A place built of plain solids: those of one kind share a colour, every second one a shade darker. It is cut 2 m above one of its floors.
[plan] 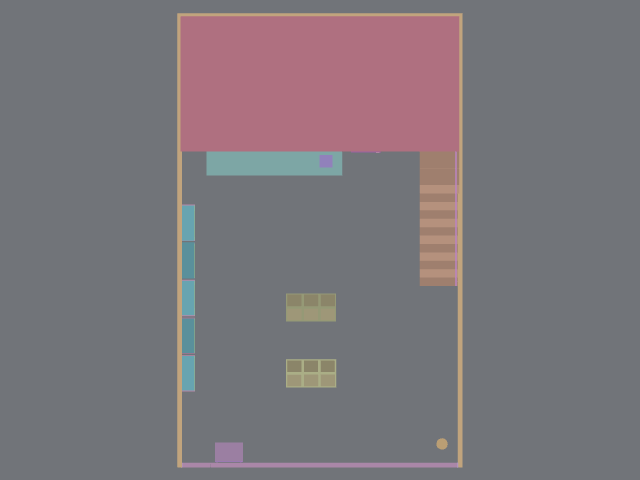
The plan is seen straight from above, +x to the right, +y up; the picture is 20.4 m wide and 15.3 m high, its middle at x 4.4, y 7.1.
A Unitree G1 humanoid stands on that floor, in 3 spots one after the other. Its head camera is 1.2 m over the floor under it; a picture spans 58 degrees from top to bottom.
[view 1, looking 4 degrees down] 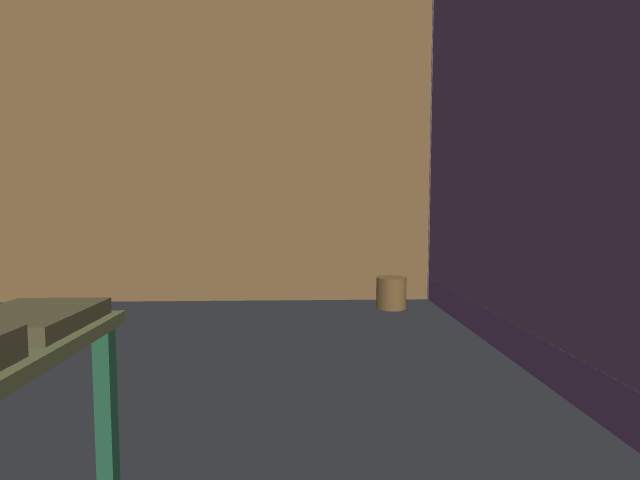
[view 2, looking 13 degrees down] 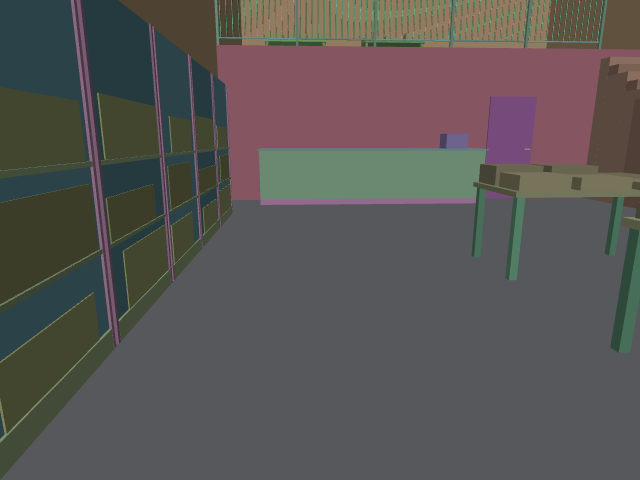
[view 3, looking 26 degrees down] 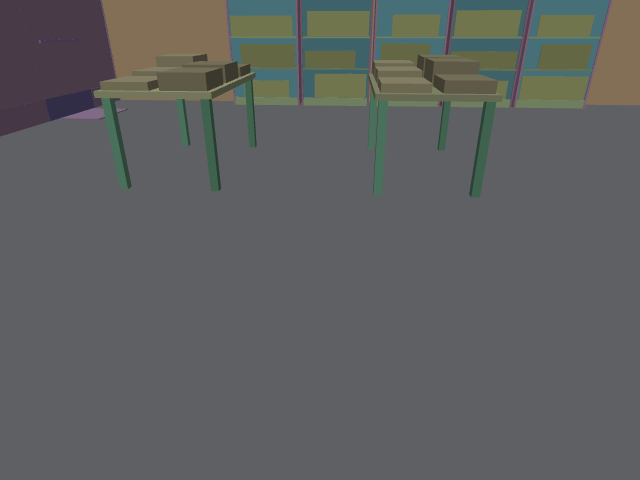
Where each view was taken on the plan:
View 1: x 3.10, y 1.65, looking -2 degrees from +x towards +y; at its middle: wall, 5.71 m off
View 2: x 1.50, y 1.00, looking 87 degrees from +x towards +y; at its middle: ground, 5.33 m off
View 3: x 8.19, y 4.33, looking -176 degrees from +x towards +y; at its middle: ground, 2.74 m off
